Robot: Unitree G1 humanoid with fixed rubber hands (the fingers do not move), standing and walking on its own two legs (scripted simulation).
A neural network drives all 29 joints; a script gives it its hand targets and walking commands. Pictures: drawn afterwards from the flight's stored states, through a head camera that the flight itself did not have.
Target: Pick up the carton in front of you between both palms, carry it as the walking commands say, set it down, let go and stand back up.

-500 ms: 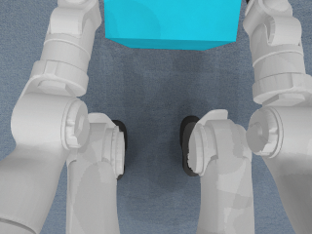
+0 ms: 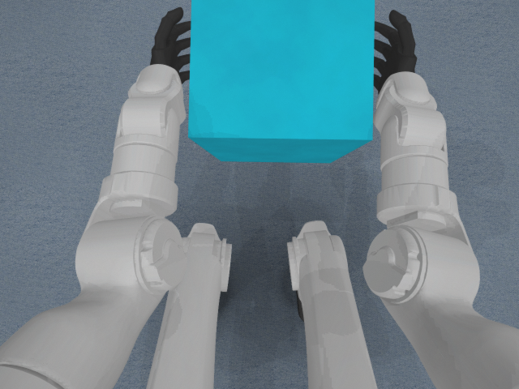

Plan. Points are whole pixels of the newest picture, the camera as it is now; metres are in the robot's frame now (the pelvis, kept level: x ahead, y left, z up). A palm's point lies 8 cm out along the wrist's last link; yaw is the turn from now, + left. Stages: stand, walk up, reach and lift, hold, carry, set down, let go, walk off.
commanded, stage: reach and lift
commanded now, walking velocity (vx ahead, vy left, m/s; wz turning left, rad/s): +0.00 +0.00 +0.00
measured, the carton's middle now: (278, 88) +0.53 -0.04 -0.13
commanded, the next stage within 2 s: none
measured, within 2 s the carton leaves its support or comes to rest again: neither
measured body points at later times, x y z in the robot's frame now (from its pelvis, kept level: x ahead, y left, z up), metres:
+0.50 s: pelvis +0.03 +0.00 +0.13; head +0.22 -0.01 +0.53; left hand +0.49 +0.13 +0.08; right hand +0.48 -0.17 +0.09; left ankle +0.12 +0.13 -0.43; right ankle +0.13 -0.13 -0.43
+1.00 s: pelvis +0.09 +0.00 +0.26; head +0.15 -0.01 +0.70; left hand +0.44 +0.14 +0.23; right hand +0.43 -0.16 +0.24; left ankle +0.11 +0.13 -0.43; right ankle +0.12 -0.13 -0.43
